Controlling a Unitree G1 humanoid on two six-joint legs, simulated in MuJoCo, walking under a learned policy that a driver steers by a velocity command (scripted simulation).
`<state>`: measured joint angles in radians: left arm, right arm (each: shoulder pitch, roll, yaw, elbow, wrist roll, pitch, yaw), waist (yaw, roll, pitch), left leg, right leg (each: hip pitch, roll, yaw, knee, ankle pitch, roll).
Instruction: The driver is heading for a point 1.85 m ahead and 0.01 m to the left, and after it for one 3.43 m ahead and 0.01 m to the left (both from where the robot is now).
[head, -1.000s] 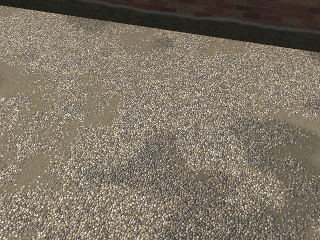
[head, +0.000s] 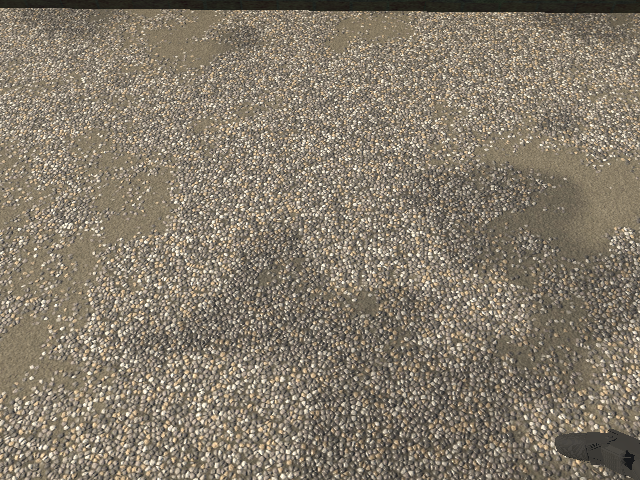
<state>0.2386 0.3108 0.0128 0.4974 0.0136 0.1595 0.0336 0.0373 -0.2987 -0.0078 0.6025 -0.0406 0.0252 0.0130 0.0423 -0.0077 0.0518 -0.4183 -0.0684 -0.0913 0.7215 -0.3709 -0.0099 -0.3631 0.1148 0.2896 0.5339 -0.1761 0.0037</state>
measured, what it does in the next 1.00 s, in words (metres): steps on the spot: left foot, then right foot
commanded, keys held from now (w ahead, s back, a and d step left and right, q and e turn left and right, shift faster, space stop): e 0.34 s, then no key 0.20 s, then q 0.46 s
